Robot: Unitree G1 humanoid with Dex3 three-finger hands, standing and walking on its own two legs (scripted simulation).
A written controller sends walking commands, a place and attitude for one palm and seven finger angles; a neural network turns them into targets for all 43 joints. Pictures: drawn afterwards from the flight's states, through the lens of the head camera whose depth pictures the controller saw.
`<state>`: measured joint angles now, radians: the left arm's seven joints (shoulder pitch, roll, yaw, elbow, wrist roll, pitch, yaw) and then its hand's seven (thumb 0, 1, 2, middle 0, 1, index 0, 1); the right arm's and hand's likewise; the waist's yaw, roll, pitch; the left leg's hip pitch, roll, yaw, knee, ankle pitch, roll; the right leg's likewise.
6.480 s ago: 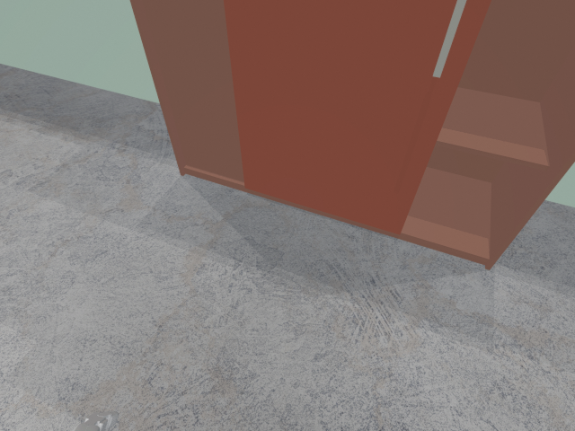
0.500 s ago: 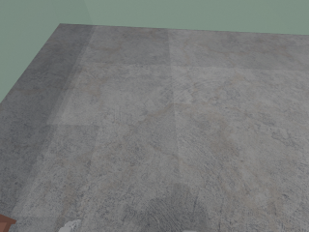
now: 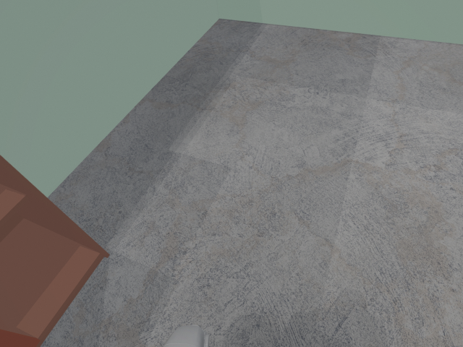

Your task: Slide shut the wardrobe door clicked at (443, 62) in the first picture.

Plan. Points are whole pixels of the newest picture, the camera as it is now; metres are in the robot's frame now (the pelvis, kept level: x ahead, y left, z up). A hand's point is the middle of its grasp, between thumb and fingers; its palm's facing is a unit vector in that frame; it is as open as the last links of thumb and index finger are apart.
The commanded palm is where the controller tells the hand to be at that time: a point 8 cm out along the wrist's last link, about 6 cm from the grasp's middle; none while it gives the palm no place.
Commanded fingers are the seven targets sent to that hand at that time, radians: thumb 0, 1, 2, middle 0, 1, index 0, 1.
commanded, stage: turn to face it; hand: left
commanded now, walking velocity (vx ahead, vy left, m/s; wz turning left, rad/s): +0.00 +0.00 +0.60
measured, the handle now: out of the picture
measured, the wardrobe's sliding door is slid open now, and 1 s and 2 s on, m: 0.37 0.37 0.37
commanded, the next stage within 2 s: take the last steps up to it in 1.84 s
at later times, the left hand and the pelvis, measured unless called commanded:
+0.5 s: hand out of the picture +0.03 +0.27 -0.17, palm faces +0.35 -0.91 -0.24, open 7.4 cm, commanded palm none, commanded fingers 0.00 0.90 0.90 -0.20 -0.30 -0.20 -0.30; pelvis +0.01 +0.04 +0.00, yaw +17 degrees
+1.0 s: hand out of the picture -0.01 +0.19 -0.14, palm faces +0.57 -0.77 -0.28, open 7.4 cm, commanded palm none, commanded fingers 0.00 0.90 0.90 -0.20 -0.30 -0.20 -0.30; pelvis +0.02 -0.02 +0.00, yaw +36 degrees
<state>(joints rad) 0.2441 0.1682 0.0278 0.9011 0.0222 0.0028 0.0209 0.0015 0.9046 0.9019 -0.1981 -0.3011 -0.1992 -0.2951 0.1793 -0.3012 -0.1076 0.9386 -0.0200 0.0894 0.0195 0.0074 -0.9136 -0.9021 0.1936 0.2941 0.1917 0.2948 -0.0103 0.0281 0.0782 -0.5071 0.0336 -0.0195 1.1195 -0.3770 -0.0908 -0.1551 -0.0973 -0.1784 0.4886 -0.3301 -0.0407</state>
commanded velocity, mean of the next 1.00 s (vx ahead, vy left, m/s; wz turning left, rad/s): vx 0.00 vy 0.00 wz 0.60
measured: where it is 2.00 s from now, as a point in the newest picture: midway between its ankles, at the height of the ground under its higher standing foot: outside the picture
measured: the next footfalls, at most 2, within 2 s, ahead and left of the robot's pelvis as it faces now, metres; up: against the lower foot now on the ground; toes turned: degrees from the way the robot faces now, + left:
left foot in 0.22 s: +0.02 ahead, +0.14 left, +0.00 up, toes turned +15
right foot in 0.70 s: +0.12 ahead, -0.08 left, +0.00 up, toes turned +21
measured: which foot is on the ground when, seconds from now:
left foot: up 0.00-0.20, down 0.22-0.70, up 0.72-1.00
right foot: down 0.00-0.22, up 0.24-0.68, down 0.70-1.00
